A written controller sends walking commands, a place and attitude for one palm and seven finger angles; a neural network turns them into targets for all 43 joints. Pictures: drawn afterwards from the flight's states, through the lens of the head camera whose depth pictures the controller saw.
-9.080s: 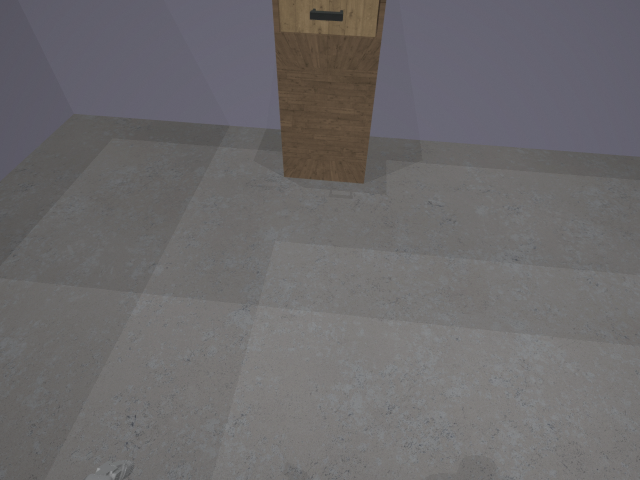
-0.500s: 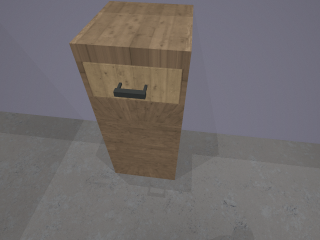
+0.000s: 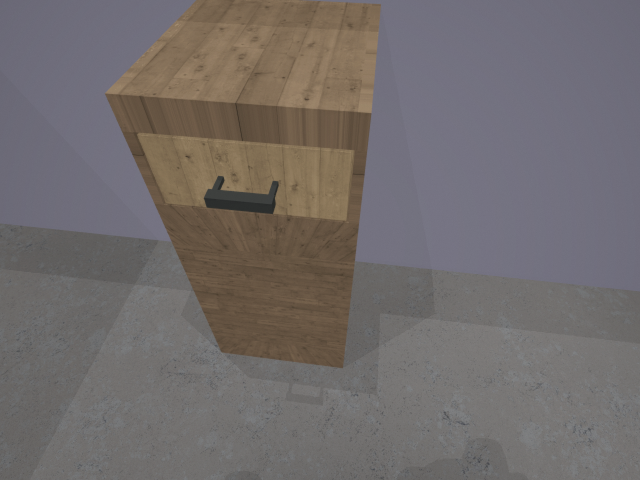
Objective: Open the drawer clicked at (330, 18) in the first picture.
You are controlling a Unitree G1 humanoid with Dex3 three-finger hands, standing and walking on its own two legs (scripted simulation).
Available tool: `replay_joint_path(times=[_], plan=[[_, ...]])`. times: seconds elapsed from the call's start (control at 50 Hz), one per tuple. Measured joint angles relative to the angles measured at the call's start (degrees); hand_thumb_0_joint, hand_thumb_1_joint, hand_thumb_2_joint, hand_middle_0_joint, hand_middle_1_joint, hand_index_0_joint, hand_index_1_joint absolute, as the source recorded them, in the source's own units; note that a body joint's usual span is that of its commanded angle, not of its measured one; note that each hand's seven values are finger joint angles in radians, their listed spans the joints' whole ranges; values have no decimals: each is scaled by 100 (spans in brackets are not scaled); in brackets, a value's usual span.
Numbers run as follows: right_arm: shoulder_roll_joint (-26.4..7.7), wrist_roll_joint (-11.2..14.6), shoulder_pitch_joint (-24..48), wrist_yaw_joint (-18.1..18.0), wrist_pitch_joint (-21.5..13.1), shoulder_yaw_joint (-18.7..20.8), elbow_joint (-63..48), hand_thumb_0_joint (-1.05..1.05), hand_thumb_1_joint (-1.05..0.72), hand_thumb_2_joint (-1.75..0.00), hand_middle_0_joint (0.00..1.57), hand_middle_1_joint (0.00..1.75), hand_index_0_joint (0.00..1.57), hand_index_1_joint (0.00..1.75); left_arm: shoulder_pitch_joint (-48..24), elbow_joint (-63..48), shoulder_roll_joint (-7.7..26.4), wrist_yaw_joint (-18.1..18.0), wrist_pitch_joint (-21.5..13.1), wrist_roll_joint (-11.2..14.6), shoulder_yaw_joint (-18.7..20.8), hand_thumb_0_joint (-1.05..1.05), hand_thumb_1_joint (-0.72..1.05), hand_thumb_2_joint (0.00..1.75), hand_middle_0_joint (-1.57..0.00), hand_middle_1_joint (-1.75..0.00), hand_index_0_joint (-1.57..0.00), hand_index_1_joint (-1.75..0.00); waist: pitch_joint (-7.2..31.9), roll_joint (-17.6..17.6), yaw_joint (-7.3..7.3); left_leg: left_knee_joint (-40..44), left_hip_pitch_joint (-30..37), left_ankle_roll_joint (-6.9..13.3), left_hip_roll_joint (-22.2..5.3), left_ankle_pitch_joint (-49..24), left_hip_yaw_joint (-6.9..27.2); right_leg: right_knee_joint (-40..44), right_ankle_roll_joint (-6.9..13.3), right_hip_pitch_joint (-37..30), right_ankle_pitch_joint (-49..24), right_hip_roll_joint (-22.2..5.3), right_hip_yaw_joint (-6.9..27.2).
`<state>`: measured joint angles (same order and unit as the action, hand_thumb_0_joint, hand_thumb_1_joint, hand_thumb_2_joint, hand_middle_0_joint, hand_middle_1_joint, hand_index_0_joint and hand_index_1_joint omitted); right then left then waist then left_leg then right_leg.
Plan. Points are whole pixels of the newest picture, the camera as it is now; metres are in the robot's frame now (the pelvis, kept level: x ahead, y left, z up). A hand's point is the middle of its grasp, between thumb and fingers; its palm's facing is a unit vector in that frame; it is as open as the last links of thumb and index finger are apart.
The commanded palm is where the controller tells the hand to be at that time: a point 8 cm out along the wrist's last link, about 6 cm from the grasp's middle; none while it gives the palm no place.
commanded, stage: raise the hand with hooked fingers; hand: left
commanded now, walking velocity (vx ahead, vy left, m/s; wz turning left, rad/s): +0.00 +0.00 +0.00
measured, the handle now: (243, 192) +0.56 +0.17 +0.02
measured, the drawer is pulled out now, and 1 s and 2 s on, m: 0.00 0.00 0.00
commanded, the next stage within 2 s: move the hooked fingers above the handle in 1.86 s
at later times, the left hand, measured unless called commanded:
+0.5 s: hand out of the picture +0.11 +0.22 -0.05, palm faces -0.04 -0.11 -0.99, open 9.2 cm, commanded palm +0.14 +0.23 +0.02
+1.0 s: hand (112, 380) +0.21 +0.25 +0.05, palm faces +0.11 -0.09 -0.99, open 12.2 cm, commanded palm +0.19 +0.25 +0.11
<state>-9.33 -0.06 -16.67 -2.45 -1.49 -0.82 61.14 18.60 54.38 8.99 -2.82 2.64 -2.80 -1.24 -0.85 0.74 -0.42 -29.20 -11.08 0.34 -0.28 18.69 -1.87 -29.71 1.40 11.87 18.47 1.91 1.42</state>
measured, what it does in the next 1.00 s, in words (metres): stands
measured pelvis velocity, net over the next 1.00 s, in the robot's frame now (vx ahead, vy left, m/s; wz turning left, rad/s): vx -0.04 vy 0.01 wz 0.01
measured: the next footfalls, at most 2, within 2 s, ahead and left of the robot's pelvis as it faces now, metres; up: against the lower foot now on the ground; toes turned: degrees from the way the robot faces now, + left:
none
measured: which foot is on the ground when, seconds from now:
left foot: down 0.00-1.00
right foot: down 0.00-1.00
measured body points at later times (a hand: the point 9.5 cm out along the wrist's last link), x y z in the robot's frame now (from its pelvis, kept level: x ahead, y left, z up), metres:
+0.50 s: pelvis -0.03 -0.03 -0.05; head +0.01 -0.05 +0.40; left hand +0.11 +0.22 +0.00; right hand +0.26 -0.23 -0.11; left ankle -0.04 +0.12 -0.73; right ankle -0.03 -0.11 -0.74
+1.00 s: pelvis -0.04 +0.01 -0.02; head -0.01 -0.01 +0.43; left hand +0.20 +0.25 +0.10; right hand +0.13 -0.25 -0.13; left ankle -0.04 +0.12 -0.74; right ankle -0.03 -0.10 -0.74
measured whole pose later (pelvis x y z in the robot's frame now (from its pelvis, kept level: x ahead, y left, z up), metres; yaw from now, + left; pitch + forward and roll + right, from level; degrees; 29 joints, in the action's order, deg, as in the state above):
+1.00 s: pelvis -0.04 +0.01 -0.02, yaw +1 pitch +5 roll +0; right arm -16.8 -3.2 -11.3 -1.7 6.9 2.7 34.9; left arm 13.4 -6.1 26.4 -15.3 -5.8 -55.4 0.4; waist 2.1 3.0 -3.2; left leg -38.9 -23.9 1.4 1.7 19.6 -0.5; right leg -39.6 0.3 24.4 19.8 0.5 1.5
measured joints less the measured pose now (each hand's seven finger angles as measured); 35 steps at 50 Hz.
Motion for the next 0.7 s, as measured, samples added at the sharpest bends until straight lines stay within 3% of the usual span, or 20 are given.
replay_joint_path(times=[0.04,0.08,0.12,0.18,0.26,0.32,0.38,0.44,0.52,0.6,0.7], plan=[[-84,84,-217,-190,-555,28,-443,1,-93,-90,21,30,21,30,525,-1970,219,-254,99,-289,-122,3,93,90,-20,-30,-21,-30,46,-32,-98,43,-17,4,61,10,-51,-192,12,134,90,-56,48],[-212,161,-237,-307,-972,115,-759,1,-93,-90,21,30,21,30,653,-3340,380,-625,110,-524,-200,3,92,89,-20,-31,-21,-31,194,34,-63,-10,-148,3,151,-6,6,-376,3,286,208,-148,-9],[-398,79,-52,-292,-1105,170,-1116,1,-92,-90,21,30,21,30,524,-4316,496,-884,120,-1130,-234,3,89,88,-20,-33,-21,-32,375,183,21,-190,-409,9,180,28,69,-526,5,509,269,-180,-75],[-557,-93,455,-105,-884,274,-1727,1,-92,-90,20,30,20,30,234,-5119,653,-1227,0,-2381,-174,2,84,86,-20,-35,-21,-35,679,296,54,-503,-887,-4,155,119,-6,-868,29,1034,336,-153,-7],[-539,-206,1108,255,-234,392,-2472,1,-92,-90,20,30,20,30,339,-5542,687,-1477,-296,-3994,-201,1,76,83,-20,-40,-21,-40,878,86,-150,-826,-1386,-76,76,218,-200,-1338,91,1685,421,-51,202],[-575,-244,1388,425,120,378,-2899,1,-91,-90,20,30,20,30,783,-5629,714,-1583,-637,-4850,-315,1,69,80,-21,-44,-21,-44,845,-196,-404,-1067,-1685,-153,60,296,-144,-1647,152,2038,493,17,257],[-660,-372,1511,444,355,375,-3232,1,-91,-90,20,30,20,30,1214,-5623,896,-1779,-831,-5494,-362,0,61,78,-22,-49,-23,-49,734,-328,-598,-1447,-2013,-179,32,409,-4,-1935,216,2282,606,40,112],[-695,-499,1585,330,536,368,-3324,1,-91,-90,20,30,20,30,1255,-5552,1199,-2009,-964,-5803,-234,0,53,74,-24,-53,-25,-53,688,-288,-753,-1875,-2334,-168,46,541,205,-2221,258,2471,741,20,-104],[-556,-566,1661,221,597,302,-3176,1,-91,-90,20,30,20,30,680,-5681,1479,-2217,-1179,-5695,69,0,43,70,-26,-59,-27,-59,674,-69,-800,-2369,-2612,-165,72,710,449,-2534,284,2591,894,-5,-351],[-286,-570,1589,249,654,111,-3022,1,-91,-90,20,30,20,30,-192,-5776,1495,-2219,-1165,-5562,185,1,33,66,-26,-65,-27,-65,671,133,-638,-2487,-2631,-179,85,731,488,-2595,263,2576,893,-17,-387],[-76,-323,1195,256,926,-146,-2894,1,-91,-90,21,30,21,30,-756,-5575,1457,-1665,-450,-5392,21,0,23,62,-26,-73,-27,-73,627,203,-367,-1848,-2153,-187,60,455,243,-2072,166,2232,593,1,-123]])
